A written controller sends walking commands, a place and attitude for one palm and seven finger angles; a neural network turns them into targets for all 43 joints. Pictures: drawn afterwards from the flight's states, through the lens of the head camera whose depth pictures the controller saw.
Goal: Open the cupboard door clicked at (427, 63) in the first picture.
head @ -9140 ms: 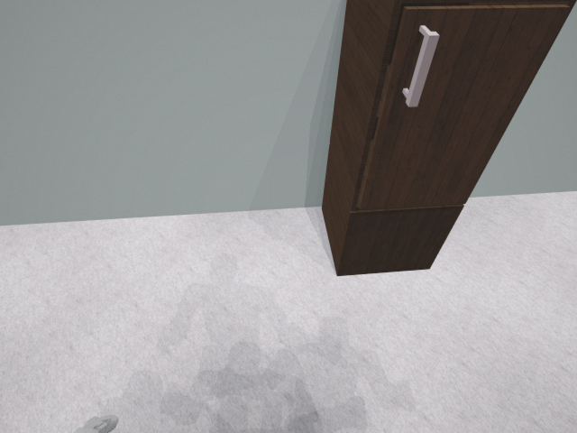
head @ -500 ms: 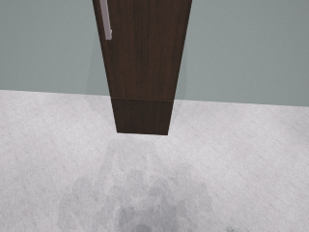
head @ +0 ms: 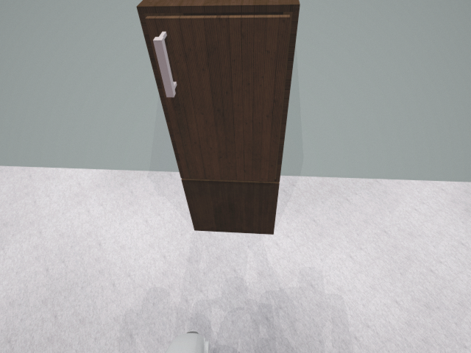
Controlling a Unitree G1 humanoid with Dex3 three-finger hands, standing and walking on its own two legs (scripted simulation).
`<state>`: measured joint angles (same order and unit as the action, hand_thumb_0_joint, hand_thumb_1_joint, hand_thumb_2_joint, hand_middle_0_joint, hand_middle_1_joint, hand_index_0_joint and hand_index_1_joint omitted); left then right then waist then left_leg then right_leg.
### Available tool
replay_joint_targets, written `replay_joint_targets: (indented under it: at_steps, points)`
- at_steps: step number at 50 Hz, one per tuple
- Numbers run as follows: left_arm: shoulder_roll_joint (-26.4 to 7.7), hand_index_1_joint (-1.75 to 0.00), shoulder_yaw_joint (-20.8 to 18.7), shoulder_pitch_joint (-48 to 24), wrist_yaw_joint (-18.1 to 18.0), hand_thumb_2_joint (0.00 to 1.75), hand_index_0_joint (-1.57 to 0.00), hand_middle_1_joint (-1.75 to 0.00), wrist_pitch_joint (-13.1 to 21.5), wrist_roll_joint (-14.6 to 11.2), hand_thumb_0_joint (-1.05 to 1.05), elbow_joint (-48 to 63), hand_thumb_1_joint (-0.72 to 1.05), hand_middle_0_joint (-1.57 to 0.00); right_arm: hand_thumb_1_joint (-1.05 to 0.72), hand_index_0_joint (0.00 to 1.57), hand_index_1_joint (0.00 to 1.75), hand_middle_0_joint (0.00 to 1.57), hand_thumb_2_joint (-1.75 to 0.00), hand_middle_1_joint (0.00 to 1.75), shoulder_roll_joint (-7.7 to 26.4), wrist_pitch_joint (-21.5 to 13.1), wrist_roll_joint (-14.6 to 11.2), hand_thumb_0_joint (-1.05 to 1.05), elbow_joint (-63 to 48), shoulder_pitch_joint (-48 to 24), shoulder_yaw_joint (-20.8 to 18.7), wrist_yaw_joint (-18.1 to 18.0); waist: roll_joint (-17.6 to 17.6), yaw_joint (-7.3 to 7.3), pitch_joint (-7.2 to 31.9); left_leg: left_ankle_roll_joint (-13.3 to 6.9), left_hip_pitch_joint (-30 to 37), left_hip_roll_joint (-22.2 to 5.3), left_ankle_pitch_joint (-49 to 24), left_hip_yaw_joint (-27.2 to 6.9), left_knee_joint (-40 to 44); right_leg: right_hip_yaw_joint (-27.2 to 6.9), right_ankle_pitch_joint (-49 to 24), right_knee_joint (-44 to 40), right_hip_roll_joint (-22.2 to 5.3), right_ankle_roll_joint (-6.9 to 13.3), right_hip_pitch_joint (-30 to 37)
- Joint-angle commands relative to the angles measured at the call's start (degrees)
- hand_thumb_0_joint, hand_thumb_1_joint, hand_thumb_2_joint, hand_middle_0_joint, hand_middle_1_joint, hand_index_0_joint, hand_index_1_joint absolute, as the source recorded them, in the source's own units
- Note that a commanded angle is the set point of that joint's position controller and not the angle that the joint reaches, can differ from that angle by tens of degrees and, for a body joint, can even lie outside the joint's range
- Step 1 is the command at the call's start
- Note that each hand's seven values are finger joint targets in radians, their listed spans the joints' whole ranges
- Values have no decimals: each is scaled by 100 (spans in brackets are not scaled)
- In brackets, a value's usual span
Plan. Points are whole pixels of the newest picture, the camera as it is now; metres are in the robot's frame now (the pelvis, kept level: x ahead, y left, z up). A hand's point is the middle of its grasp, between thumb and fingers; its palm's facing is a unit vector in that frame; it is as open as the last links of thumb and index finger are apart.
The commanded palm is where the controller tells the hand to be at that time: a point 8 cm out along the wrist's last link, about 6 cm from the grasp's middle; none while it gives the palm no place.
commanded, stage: take the last steps up to it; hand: left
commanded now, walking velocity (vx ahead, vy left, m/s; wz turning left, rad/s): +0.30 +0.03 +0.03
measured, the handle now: (167, 65) +0.78 +0.23 +0.13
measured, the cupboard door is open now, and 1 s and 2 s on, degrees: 0 0 0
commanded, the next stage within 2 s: come to a stop and stand still in 0.46 s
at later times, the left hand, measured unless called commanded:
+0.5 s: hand (121, 316) +0.23 +0.28 -0.17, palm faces +0.04 -0.98 -0.18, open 7.3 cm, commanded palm none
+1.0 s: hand (141, 286) +0.30 +0.26 -0.19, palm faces +0.01 -0.98 -0.20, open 7.3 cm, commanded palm none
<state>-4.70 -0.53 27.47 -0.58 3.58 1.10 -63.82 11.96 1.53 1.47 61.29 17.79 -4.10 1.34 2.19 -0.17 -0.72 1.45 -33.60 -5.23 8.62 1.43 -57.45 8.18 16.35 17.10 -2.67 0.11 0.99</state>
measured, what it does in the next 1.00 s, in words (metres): walks ahead: left foot, then right foot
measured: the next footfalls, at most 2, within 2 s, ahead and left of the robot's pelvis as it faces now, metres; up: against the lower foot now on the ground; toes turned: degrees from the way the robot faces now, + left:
left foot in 0.20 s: +0.21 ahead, +0.16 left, +0.00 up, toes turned +8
right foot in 0.72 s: +0.31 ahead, -0.06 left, +0.00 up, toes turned -8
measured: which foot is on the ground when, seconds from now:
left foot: up 0.00-0.18, down 0.20-0.80, up 0.82-1.00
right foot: down 0.00-0.20, up 0.22-0.70, down 0.72-1.00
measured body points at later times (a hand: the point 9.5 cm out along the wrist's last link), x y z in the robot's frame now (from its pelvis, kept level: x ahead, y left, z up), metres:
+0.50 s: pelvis +0.17 +0.09 +0.00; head +0.16 +0.11 +0.45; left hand +0.23 +0.33 -0.16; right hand +0.20 -0.14 -0.15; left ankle +0.17 +0.15 -0.75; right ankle +0.20 -0.05 -0.68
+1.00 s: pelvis +0.21 +0.09 -0.02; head +0.27 +0.09 +0.43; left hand +0.30 +0.31 -0.17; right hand +0.22 -0.14 -0.18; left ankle +0.18 +0.19 -0.73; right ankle +0.27 -0.06 -0.75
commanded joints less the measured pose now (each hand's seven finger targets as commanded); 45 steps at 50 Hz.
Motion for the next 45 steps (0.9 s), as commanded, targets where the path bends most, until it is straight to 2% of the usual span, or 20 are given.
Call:
replay_joint_targets:
  at_steps: [1,5,7,8,9,10,11,12,14,16,18,27,31,33,35,37,38,41,43,45]
  points:
    - [-927,-30,-207,399,-122,90,-20,-30,165,33,0,37,90,-20,-90,20,30,20,-90,30,-51,-237,-34,0,-646,-981,68,70,-947,-205,-886,19,-487,-112,-13,333,883,-641,-1805,-719,-1389,600,-317]
    - [-1020,-30,-247,438,-140,90,-20,-30,92,62,0,-112,90,-20,-90,20,30,20,-90,30,-146,-338,-53,0,-711,-1210,110,89,-1191,-262,-860,-216,380,79,351,547,1795,-559,-2255,-357,-1430,596,-424]
    - [-1076,-30,-286,298,-140,90,-20,-30,61,45,0,-113,90,-20,-90,20,30,20,-90,30,-33,-408,-26,0,-513,-555,58,17,-1146,71,-463,-326,1448,368,367,773,2345,-324,-3042,580,-1290,511,-492]
    - [-1015,-30,-273,258,-139,90,-20,-30,41,34,0,-126,90,-20,-90,20,30,20,-90,30,201,-452,10,0,-244,245,10,-35,-757,404,-40,-380,2616,400,99,658,2746,-151,-3021,1704,-1092,370,-888]
    - [-771,-30,-260,463,-108,90,-20,-30,20,-21,0,-67,90,-20,-90,20,30,20,-90,30,779,-499,69,0,-45,1113,-113,-119,349,667,744,-629,3998,-593,-196,-480,2970,144,-1442,3159,-570,128,-1792]
    - [-497,-30,-187,578,-60,90,-20,-30,-2,-81,0,71,90,-20,-90,20,30,20,-90,30,1301,-496,26,0,91,1608,-222,-195,1651,678,1239,-1103,4815,-1898,-679,-2447,3683,70,1730,4830,145,-53,-3051]
    - [-629,-30,-211,223,-92,90,-20,-30,-35,-60,0,198,90,-20,-90,20,30,20,-90,30,1294,-425,-43,0,93,1463,-199,-239,1094,645,1121,-1300,4484,-2126,-320,-2576,4070,-552,1780,5534,-24,111,-3309]
    - [-602,-30,-213,-58,-90,90,-20,-30,-50,-47,0,224,90,-20,-90,20,30,20,-90,30,1018,-431,-49,0,-14,895,-153,-248,728,497,729,-1228,3724,-1956,359,-2088,4269,-606,1381,5803,-258,143,-3367]
    - [-528,-30,-248,-421,8,90,-20,-30,-96,15,0,197,90,-20,-90,20,30,20,-90,30,457,-496,-28,0,-242,91,1,-259,167,225,-259,-1129,2253,-1602,495,-1435,4529,-732,568,5683,-567,91,-3307]
    - [-387,-30,-241,-235,36,90,-20,-30,-192,63,0,133,90,-20,-90,20,30,20,-90,30,177,-582,-36,0,-207,0,112,-273,278,11,-395,-992,1763,-1272,-138,-744,4651,-696,232,5222,-582,18,-2924]
    - [-360,-30,-265,-135,33,90,-20,-30,-273,57,0,169,90,-20,-90,20,30,20,-90,30,64,-619,-40,0,-214,-27,93,-281,278,-125,-302,-1041,1687,-1151,-294,-468,4728,-667,-23,4906,-536,-31,-2819]
    - [-649,-30,-297,-1402,65,90,-20,-30,-390,50,0,723,90,-20,-90,20,30,20,-90,30,246,-566,-11,0,-140,378,63,-295,103,52,-502,-1161,2616,-1158,-933,-293,4769,-610,-470,3282,-484,-193,-3331]
    - [-516,-30,-175,-1694,-28,90,-20,-30,-351,-5,0,753,90,-20,-90,20,30,20,-90,30,190,-496,22,0,24,538,139,-346,63,135,-288,-1024,2852,-1060,-3296,-29,3991,-399,-278,2169,-208,-153,-2481]
    - [-583,-30,-167,-1592,-74,90,-20,-30,-346,-1,0,713,90,-20,-90,20,30,20,-90,30,188,-425,-4,0,111,564,140,-380,216,97,-185,-801,2921,-955,-3723,57,3547,-293,-553,1508,-88,-133,-1975]
    - [-816,-30,-202,-1216,-115,90,-20,-30,-291,1,0,578,90,-20,-90,20,30,20,-90,30,115,-377,-71,0,161,604,132,-390,74,-64,39,-435,2774,-622,-3110,211,3020,-435,-2186,660,-222,-101,-1209]
    - [-1272,-30,-265,-983,-179,90,-20,-30,-249,-13,0,516,90,-20,-90,20,30,20,-90,30,-113,-292,-157,0,99,802,100,-369,-441,20,408,-77,1773,-77,-781,387,2639,-1368,-5646,1415,-1313,488,-235]
    - [-1389,-30,-290,-1022,-181,90,-20,-30,-276,-28,0,538,90,-20,-90,20,30,20,-90,30,-187,-223,-162,0,104,899,84,-363,-397,46,284,-20,1681,144,-56,378,2465,-1342,-6322,1467,-1651,737,-334]
    - [-1432,-30,-373,-1064,-259,90,-20,-30,-315,11,0,573,90,-20,-90,20,30,20,-90,30,-203,-69,-153,0,-18,543,41,-366,-1353,-162,680,39,1347,336,2472,275,913,-1699,-6372,971,-1967,1319,-291]
    - [-1381,-30,-431,-1315,-294,90,-20,-30,-372,53,0,667,90,-20,-90,20,30,20,-90,30,-208,-13,-146,0,-132,346,18,-376,-1103,-160,608,19,1157,365,2645,-38,304,-1695,-5819,846,-1980,1416,-480]
    - [-1390,-30,-481,-1606,-300,90,-20,-30,-415,85,0,841,90,-20,-90,20,30,20,-90,30,-246,30,-142,0,-174,312,-2,-346,-999,-59,641,37,1204,346,2495,-146,509,-1502,-5147,853,-1849,1264,-684]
